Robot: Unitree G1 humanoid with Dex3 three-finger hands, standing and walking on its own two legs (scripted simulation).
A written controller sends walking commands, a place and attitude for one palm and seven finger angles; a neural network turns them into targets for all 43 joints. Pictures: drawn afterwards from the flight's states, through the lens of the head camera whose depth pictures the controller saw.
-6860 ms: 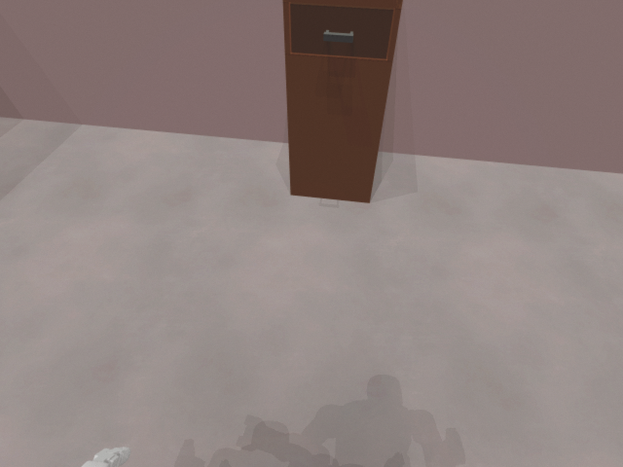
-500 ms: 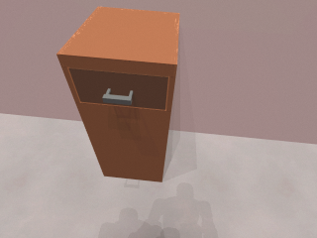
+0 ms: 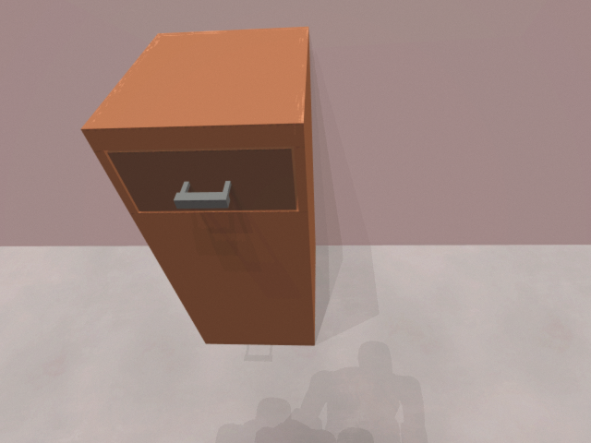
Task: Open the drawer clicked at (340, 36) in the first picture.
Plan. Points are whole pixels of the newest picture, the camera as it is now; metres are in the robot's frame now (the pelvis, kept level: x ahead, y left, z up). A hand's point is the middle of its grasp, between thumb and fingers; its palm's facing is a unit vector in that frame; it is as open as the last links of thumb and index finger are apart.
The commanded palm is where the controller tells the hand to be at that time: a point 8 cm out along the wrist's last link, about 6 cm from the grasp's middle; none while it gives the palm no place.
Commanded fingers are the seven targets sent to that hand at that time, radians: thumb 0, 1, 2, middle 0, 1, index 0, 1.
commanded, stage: look again from close up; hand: left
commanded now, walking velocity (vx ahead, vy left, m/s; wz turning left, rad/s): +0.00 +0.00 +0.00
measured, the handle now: (204, 193) +0.55 +0.21 +0.01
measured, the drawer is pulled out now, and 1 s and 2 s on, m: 0.00 0.00 0.00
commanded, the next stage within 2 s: raise the hand with hooked fingers in 0.18 s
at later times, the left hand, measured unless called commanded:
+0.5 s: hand (184, 403) +0.18 +0.17 -0.03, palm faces -0.02 -0.64 -0.77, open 7.6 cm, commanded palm +0.12 +0.20 -0.03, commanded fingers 0.00 0.62 0.78 -0.22 -0.48 -0.22 -0.48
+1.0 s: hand (149, 364) +0.22 +0.21 +0.02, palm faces +0.19 -0.04 -0.98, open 10.4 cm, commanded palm +0.17 +0.21 +0.05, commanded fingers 0.00 0.04 0.53 -0.26 -0.86 -0.26 -0.86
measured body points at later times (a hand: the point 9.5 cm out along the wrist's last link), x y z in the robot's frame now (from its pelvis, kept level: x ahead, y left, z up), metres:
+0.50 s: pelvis -0.02 -0.04 -0.01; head -0.01 -0.07 +0.44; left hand +0.18 +0.20 +0.02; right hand +0.12 -0.29 -0.12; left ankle -0.05 +0.12 -0.73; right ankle -0.01 -0.14 -0.73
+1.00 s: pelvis -0.05 -0.02 -0.04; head -0.03 -0.06 +0.41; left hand +0.20 +0.21 +0.07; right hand +0.16 -0.22 -0.14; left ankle -0.05 +0.12 -0.73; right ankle -0.01 -0.14 -0.73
